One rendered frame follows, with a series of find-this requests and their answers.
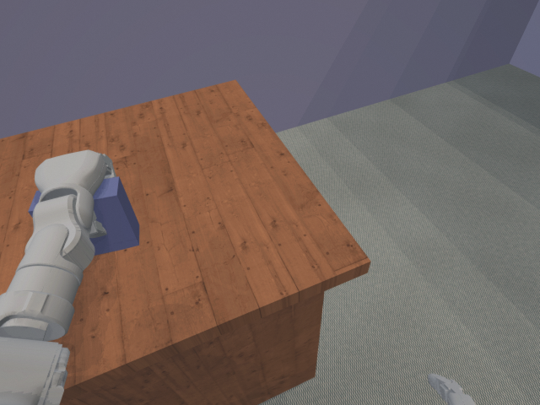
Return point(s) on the left robot upper arm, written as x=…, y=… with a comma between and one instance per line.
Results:
x=32, y=372

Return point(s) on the robot left forearm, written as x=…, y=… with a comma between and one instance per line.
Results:
x=38, y=304

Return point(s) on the sponge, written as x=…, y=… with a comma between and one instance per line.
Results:
x=114, y=210

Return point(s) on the left robot hand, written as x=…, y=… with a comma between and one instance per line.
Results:
x=84, y=168

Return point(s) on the right robot hand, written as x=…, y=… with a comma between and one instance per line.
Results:
x=449, y=390

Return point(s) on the table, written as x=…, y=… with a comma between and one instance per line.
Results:
x=221, y=302

